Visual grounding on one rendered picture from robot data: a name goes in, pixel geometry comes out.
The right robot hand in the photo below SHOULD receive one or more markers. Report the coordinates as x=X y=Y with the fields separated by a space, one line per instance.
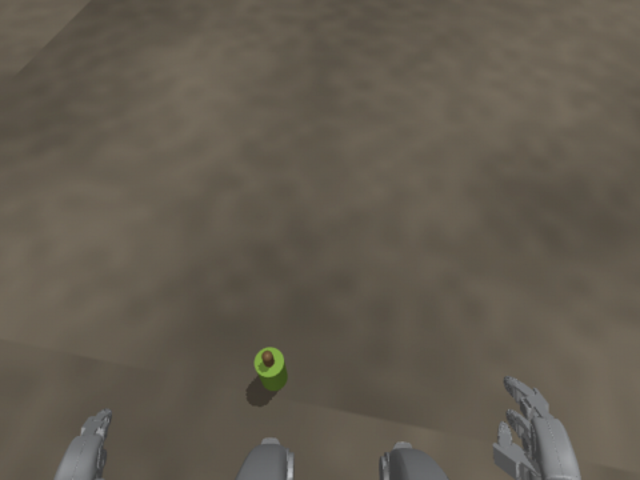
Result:
x=544 y=439

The left robot hand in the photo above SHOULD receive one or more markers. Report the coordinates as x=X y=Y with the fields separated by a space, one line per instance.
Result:
x=85 y=457

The bottle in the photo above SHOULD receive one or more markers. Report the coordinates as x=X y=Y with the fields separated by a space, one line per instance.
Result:
x=270 y=366

